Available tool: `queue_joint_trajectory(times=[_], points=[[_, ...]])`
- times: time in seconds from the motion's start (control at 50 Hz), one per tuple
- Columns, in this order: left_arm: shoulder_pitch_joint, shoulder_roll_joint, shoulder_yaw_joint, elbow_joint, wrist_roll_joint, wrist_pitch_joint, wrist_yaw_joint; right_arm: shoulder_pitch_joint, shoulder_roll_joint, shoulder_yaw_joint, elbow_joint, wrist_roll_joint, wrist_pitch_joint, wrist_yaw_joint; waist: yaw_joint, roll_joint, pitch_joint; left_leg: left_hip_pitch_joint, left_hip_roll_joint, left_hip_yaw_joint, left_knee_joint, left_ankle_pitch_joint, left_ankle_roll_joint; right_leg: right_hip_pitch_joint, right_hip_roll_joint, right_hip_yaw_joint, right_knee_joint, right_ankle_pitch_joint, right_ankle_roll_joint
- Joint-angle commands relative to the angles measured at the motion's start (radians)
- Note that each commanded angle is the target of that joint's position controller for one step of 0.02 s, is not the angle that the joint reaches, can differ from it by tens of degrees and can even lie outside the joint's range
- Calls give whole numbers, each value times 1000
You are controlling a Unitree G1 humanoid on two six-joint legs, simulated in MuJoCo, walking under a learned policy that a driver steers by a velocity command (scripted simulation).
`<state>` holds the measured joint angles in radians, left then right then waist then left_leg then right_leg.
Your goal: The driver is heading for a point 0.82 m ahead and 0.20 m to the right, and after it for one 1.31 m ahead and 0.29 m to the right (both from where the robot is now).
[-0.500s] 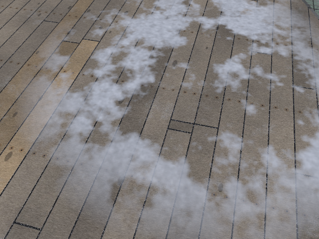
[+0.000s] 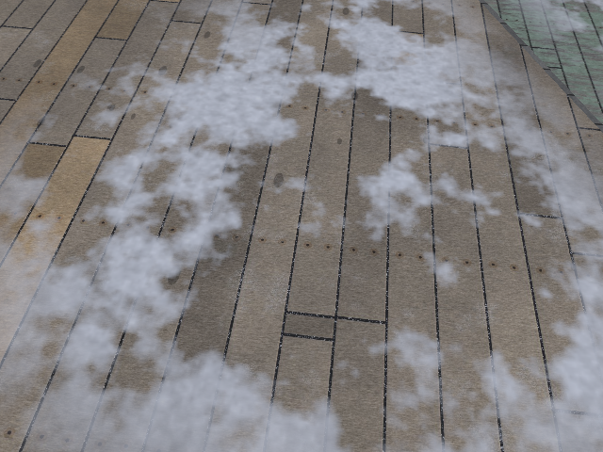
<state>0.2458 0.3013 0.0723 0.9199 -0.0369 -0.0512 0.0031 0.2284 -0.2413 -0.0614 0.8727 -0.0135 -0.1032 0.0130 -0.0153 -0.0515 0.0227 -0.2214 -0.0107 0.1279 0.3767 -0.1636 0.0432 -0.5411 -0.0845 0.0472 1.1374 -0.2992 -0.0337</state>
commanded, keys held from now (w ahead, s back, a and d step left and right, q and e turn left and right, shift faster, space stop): w+e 0.48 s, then w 0.52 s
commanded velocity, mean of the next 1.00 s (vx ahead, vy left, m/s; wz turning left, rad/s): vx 0.50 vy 0.00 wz -0.37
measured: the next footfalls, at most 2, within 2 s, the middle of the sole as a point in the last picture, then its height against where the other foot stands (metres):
right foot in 0.34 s outside the picture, level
left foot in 0.88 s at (330, 364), level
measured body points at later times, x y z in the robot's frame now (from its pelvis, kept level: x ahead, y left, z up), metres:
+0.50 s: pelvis +0.27 -0.09 -0.01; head +0.30 -0.11 +0.44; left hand +0.44 +0.16 -0.12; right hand +0.32 -0.39 -0.12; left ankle +0.25 +0.10 -0.65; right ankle +0.29 -0.15 -0.74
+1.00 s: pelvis +0.57 -0.12 -0.01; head +0.59 -0.12 +0.44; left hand +0.73 +0.12 -0.14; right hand +0.59 -0.42 -0.11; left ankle +0.66 -0.06 -0.74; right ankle +0.41 -0.20 -0.65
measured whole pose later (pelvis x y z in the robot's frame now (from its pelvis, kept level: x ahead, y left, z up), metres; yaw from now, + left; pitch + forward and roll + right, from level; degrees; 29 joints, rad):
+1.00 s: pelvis +0.57 -0.12 -0.01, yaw -23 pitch +1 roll +1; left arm 0.32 0.28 0.06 0.83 -0.02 -0.06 0.00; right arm 0.17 -0.27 -0.05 0.81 0.00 -0.11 0.03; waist 0.00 -0.03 0.02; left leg -0.35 -0.05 0.05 0.48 -0.16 0.06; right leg -0.37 0.01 0.07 1.16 -0.40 -0.05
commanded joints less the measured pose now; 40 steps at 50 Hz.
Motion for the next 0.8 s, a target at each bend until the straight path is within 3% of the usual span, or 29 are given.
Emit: queue_joint_trajectory(times=[0.02, 0.06, 0.14, 0.24, 0.28, 0.3, 0.32, 0.34, 0.36, 0.38, 0.4, 0.42, 0.44, 0.46, 0.48, 0.52, 0.54, 0.56, 0.58, 0.64, 0.72, 0.8], points=[[17, 34, 14, -61, 6, 18, 0, -24, -117, -28, -40, -1, -23, -10, 20, 126, -5, 89, 281, -172, -233, 222, 135, -136, -68, 65, -27, 96, 12], [-25, 27, 14, -84, 10, 18, -5, -11, -141, -37, -26, -6, -19, -21, 19, 109, 3, 106, 281, -120, -254, 197, 138, -169, -65, 63, -128, 188, 26], [-147, 1, 2, -133, 17, 13, -30, 18, -169, -44, -15, 0, -8, -36, -23, 82, 30, 146, 270, -11, -272, 205, 117, -146, -46, -11, -341, 344, 17], [-269, 5, -4, -207, 16, 12, -59, 83, -193, -56, 13, 25, 26, -38, -53, 98, 78, 293, 303, 72, -191, 348, 90, -160, -11, -92, -484, 266, -23], [-231, 34, 11, -221, 14, 15, -65, 60, -225, -65, 5, 33, 40, -41, -9, 127, 34, 330, 315, 94, -80, 658, 71, -64, 42, -142, -491, 167, -60], [-170, 59, 25, -214, 12, 19, -65, 45, -239, -69, -1, 38, 48, -44, 32, 145, -10, 338, 311, 105, 22, 820, 60, 21, 82, -170, -484, 113, -83], [-47, 99, 49, -188, 7, 20, -62, 25, -247, -69, -7, 41, 58, -45, 106, 142, -73, 311, 287, 124, 192, 896, 39, 178, 128, -190, -520, 113, -113], [120, 165, 85, -144, 6, 24, -46, 22, -238, -63, -15, 38, 58, -47, 187, 106, -159, 167, 246, 138, 436, 760, -4, 451, 147, -145, -584, 168, -154], [184, 270, 111, -124, 5, 34, -23, 60, -127, -32, -50, -3, 45, -44, 143, -118, -218, -192, 140, 130, 784, 72, -60, 737, -72, 241, -615, 143, -248], [154, 298, 102, -165, 16, 13, -34, 96, -71, -4, -93, 9, 2, -31, 78, -187, -376, -468, -44, -116, 1021, -466, -83, 937, -253, 804, -800, -31, -427], [156, 203, 75, -167, 21, 0, -41, -39, -159, -24, -115, 53, -31, -17, 138, -50, -317, -587, 14, -224, 1052, -400, -57, 922, -236, 731, -863, -39, -362], [114, 162, 63, -165, 18, -12, -40, -79, -164, -24, -127, 64, -48, -12, 119, -29, -194, -617, 58, -211, 987, -304, -29, 798, -202, 574, -859, 22, -320], [46, 135, 55, -180, 14, -19, -39, -75, -156, -25, -110, 38, -55, -22, 72, 55, -133, -551, 102, -214, 897, -232, -26, 653, -152, 456, -846, 153, -282], [-13, 100, 43, -195, 20, -18, -36, -67, -168, -35, -103, 15, -47, -28, 33, 60, -98, -480, 126, -213, 823, -183, -31, 530, -122, 387, -871, 211, -266], [-39, 94, 39, -212, 32, -20, -31, -52, -175, -41, -103, 14, -32, -27, 6, 26, -90, -411, 138, -222, 791, -160, -40, 443, -109, 369, -893, 263, -272], [-28, 82, 34, -211, 26, -26, -21, -34, -153, -38, -95, 6, -9, -25, -5, 26, -71, -375, 147, -197, 709, -130, -62, 377, -79, 270, -908, 407, -258], [-15, 106, 38, -204, 28, -27, -13, -46, -132, -33, -102, 3, -1, -25, -9, 13, -69, -383, 140, -182, 653, -79, -77, 359, -74, 239, -921, 419, -257], [11, 86, 33, -195, 23, -27, -7, -82, -123, -32, -105, -5, 9, -30, 10, 46, -60, -417, 137, -171, 628, -9, -78, 379, -43, 204, -936, 413, -227], [28, 128, 40, -188, 31, -28, -1, -101, -108, -24, -122, 2, 11, -27, 11, -24, -49, -422, 138, -174, 547, 47, -91, 357, -71, 202, -942, 457, -243], [67, 108, 33, -170, 27, -23, 7, -210, -101, -15, -141, 9, 0, -14, 63, -1, -18, -372, 108, -155, 322, 233, -93, 345, -17, 126, -945, 374, -188], [127, 123, 33, -136, 23, -23, 6, -307, -100, -6, -173, 22, -13, 7, 110, -24, 21, -372, 79, -151, 174, 317, -70, 419, -68, 163, -935, 278, -183], [154, 129, 37, -109, 22, -6, 14, -305, -128, -10, -189, 22, -25, 25, 91, -36, 32, -404, 65, -158, 109, 177, -17, 579, -140, 208, -853, 403, -164]])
